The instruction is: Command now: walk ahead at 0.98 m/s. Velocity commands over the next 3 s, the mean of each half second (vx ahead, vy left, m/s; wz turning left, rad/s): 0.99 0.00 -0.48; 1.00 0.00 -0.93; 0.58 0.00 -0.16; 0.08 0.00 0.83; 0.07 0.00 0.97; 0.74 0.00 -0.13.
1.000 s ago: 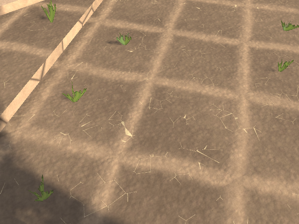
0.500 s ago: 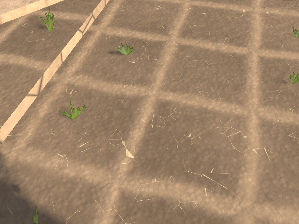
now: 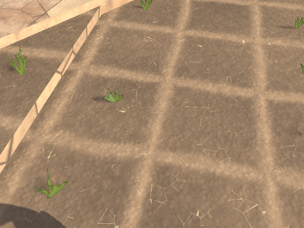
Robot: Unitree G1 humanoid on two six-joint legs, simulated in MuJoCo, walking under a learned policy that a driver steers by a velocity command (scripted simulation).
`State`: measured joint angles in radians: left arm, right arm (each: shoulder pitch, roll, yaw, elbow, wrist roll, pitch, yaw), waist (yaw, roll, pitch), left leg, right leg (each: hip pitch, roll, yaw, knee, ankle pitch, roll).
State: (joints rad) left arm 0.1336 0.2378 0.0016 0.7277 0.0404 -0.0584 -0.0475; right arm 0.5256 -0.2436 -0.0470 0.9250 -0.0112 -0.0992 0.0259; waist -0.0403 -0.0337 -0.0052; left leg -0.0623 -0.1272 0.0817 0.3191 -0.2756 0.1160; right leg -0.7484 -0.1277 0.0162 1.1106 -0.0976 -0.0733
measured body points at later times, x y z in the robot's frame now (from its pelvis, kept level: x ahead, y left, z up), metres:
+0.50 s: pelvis +0.48 -0.05 +0.00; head +0.50 -0.05 +0.45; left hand +0.47 +0.24 -0.13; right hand +0.67 -0.31 -0.06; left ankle +0.68 +0.11 -0.67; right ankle +0.40 -0.07 -0.74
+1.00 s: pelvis +0.91 -0.16 -0.01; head +0.93 -0.18 +0.44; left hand +1.27 -0.16 -0.05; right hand +0.66 -0.32 -0.14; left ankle +0.86 +0.04 -0.74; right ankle +0.99 -0.34 -0.67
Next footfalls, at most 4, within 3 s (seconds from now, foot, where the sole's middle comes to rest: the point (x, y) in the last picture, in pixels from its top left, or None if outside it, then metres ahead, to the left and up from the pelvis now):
0.24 right None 0.44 -0.07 -0.77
0.66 left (147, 157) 0.89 0.02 -0.77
1.12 right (217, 123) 1.10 -0.39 -0.78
1.54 left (234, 93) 1.35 -0.54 -0.77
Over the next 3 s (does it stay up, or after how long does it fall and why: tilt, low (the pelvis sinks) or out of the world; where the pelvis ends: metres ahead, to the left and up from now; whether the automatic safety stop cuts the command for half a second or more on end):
stays up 1.45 -0.49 -0.02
